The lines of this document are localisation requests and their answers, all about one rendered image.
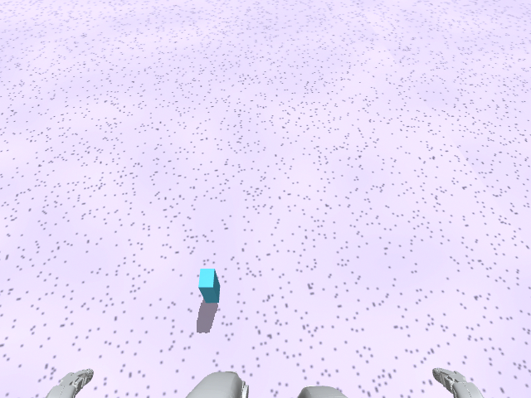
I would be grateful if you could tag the left robot hand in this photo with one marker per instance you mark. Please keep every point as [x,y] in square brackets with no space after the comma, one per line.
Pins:
[71,384]

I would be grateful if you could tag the right robot hand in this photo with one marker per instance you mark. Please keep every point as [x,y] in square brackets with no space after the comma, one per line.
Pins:
[456,383]

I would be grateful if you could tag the carton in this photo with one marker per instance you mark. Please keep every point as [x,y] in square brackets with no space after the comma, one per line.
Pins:
[209,285]

